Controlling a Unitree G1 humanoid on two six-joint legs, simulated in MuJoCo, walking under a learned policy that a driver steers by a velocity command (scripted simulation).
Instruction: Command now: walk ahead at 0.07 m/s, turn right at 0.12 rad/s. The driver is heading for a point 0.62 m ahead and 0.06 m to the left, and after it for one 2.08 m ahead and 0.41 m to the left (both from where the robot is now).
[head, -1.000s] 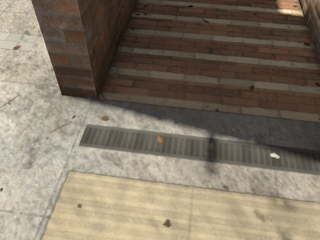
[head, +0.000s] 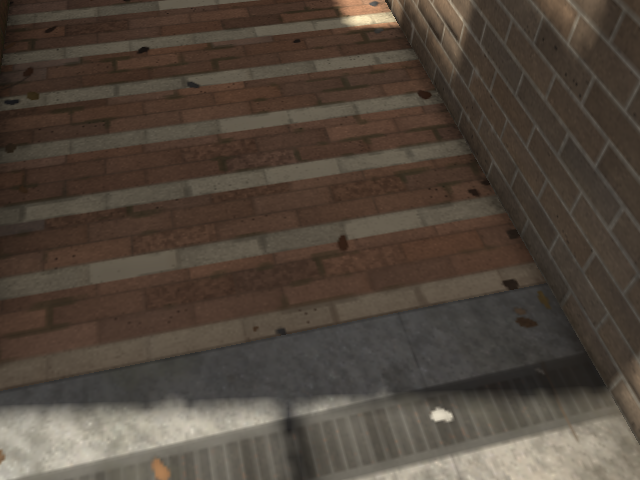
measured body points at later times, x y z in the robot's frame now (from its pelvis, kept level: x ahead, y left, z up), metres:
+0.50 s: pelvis +0.12 +0.03 +0.00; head +0.13 +0.03 +0.45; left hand +0.09 +0.30 -0.14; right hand +0.31 -0.23 -0.09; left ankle +0.16 +0.13 -0.74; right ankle +0.02 -0.14 -0.73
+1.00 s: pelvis +0.36 +0.00 -0.01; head +0.40 +0.00 +0.43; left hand +0.61 +0.22 -0.08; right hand +0.31 -0.28 -0.15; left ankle +0.17 +0.13 -0.72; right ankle +0.49 -0.10 -0.74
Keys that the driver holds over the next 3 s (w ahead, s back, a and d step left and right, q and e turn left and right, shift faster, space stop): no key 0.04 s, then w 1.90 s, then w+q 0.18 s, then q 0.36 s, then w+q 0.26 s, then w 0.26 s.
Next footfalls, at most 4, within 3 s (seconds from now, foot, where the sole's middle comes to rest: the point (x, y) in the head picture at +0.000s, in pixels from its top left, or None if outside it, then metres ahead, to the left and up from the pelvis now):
0.12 right None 0.05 -0.14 -0.77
0.48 left None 0.20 0.13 -0.77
0.98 right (372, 445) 0.53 -0.10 -0.77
1.54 left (255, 322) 0.82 0.15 -0.77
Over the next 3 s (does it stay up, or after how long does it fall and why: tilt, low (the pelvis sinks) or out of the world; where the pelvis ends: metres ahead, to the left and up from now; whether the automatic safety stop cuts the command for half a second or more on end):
stays up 1.28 0.09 0.01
